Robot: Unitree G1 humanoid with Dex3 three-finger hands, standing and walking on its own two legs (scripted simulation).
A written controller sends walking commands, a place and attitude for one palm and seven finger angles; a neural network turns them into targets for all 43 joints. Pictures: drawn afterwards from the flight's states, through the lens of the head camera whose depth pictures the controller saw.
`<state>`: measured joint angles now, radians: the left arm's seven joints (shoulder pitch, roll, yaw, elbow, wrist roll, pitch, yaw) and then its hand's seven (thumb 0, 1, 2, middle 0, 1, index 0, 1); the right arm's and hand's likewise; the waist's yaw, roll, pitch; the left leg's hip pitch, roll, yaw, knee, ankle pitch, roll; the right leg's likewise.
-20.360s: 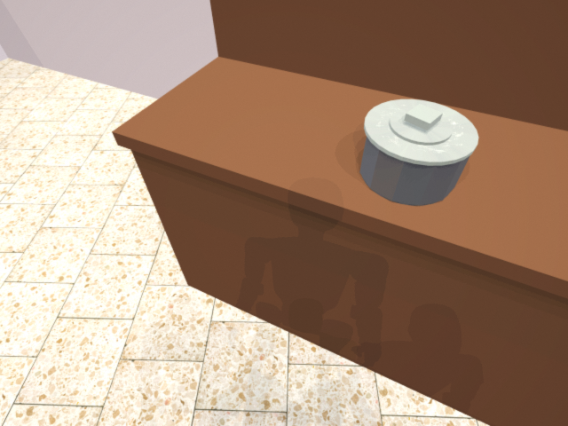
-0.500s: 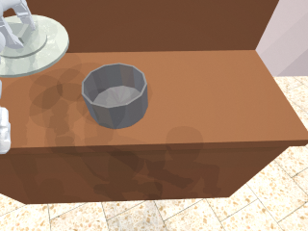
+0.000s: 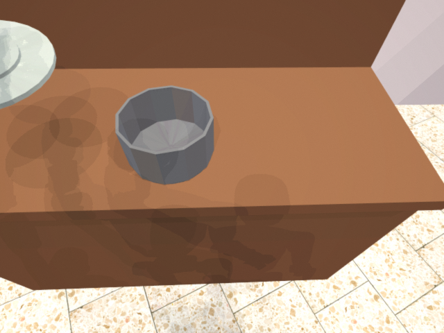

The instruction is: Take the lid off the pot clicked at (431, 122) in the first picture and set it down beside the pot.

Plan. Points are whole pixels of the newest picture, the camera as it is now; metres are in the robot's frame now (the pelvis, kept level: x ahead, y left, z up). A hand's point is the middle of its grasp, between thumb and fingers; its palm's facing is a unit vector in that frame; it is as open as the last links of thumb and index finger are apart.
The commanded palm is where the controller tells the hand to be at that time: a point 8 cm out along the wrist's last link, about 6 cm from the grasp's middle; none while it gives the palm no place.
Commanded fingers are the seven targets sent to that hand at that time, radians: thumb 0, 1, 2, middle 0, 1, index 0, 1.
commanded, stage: move the lid sideways beside the pot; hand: left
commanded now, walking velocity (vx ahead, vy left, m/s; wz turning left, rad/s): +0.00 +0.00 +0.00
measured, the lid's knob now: out of the picture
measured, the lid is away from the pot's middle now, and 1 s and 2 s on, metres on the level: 0.25 0.24 0.24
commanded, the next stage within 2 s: lower the lid onto the table in 0.06 s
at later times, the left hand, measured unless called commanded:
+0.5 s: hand out of the picture +0.48 +0.32 +0.26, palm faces -0.26 -0.14 -0.95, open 8.3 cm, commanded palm +0.48 +0.32 +0.32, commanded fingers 0.00 0.55 1.05 -0.84 -1.08 -0.80 -1.04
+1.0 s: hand out of the picture +0.47 +0.33 +0.22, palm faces -0.31 -0.15 -0.94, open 8.3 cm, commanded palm +0.48 +0.33 +0.28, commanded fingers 0.00 0.55 1.05 -0.84 -1.08 -0.80 -1.04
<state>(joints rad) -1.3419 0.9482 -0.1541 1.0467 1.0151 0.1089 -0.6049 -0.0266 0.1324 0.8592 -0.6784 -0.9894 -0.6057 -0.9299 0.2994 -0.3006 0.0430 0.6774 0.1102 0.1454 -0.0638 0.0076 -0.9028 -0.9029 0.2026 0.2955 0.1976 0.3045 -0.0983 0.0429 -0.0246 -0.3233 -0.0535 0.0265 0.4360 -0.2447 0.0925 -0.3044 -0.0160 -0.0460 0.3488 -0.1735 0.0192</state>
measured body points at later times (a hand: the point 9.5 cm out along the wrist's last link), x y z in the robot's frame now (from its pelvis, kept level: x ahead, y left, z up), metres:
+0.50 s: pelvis +0.01 +0.01 +0.00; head +0.06 +0.01 +0.45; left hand +0.49 +0.32 +0.31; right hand +0.04 -0.26 -0.13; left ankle -0.02 +0.06 -0.74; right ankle -0.01 -0.14 -0.74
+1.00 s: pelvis +0.01 +0.00 +0.00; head +0.07 +0.01 +0.44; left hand +0.48 +0.33 +0.27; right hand +0.05 -0.27 -0.12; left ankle -0.02 +0.06 -0.74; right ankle -0.01 -0.14 -0.74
